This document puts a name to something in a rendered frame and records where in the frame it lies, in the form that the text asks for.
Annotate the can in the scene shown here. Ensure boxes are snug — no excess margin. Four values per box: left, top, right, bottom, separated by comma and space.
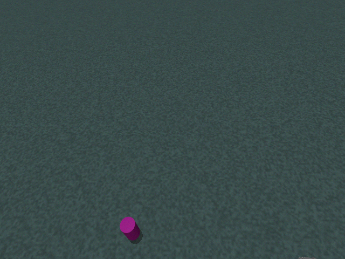
120, 217, 140, 240

